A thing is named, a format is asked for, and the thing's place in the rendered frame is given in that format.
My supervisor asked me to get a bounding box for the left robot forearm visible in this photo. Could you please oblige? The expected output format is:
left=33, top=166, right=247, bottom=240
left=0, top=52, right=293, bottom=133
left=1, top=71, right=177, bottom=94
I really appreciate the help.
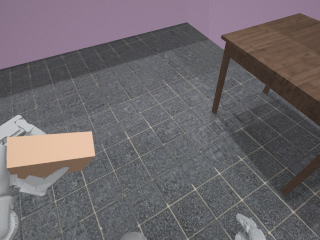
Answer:
left=0, top=195, right=21, bottom=240

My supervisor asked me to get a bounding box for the right robot hand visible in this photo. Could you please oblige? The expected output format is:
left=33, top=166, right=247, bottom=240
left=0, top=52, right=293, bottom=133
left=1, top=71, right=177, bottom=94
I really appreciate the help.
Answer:
left=235, top=213, right=266, bottom=240

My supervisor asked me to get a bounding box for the table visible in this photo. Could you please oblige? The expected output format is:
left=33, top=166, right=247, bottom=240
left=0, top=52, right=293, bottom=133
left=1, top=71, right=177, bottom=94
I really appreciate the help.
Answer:
left=212, top=13, right=320, bottom=195

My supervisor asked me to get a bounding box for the left robot hand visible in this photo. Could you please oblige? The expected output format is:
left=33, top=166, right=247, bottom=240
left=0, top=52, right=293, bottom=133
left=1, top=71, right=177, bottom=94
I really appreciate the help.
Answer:
left=0, top=115, right=69, bottom=197

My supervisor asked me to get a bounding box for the sponge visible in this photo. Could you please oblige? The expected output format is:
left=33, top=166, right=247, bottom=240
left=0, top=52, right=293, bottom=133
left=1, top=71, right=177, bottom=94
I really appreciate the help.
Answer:
left=6, top=131, right=95, bottom=180

